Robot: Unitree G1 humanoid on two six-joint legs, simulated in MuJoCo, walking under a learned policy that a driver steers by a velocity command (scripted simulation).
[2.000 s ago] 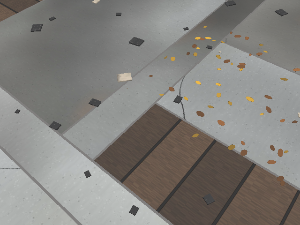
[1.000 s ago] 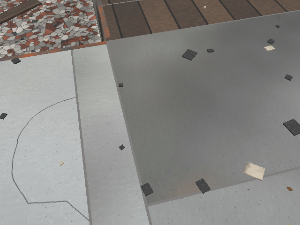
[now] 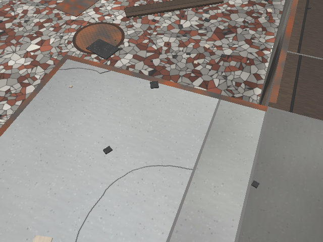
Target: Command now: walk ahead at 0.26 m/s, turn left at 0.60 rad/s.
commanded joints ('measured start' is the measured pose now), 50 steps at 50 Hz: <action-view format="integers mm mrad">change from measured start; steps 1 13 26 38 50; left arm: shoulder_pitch -40 19 24 -7 13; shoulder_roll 159 164 98 108 95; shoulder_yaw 43 30 -2 -22 -30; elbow -39 43 81 127 189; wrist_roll -6 -31 -11 -1 -8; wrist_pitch -6 34 114 54 67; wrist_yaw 12 15 30 28 27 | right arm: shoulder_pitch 5 -7 -217 -140 -117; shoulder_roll -33 -155 -48 -12 -29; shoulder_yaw -11 -49 9 8 5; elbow -91 -103 -23 124 276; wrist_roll -3 -32 -40 -36 -25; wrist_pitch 7 -6 -6 -1 5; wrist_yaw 0 26 15 -5 -19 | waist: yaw -14 -48 23 -2 2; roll -163 -6 89 -85 -42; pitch -81 -205 -178 -52 -71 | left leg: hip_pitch -105 471 225 354 404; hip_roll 57 60 160 11 18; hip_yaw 2 -24 -133 -11 -5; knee -106 -732 -822 -713 -711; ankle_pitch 61 784 301 296 442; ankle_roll -25 137 231 53 43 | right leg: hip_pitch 146 61 57 -43 35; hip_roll -290 -170 -68 -105 -77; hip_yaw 157 -48 66 125 93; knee -155 244 201 -55 -44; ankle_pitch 643 349 -99 -113 78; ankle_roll -184 -26 87 18 10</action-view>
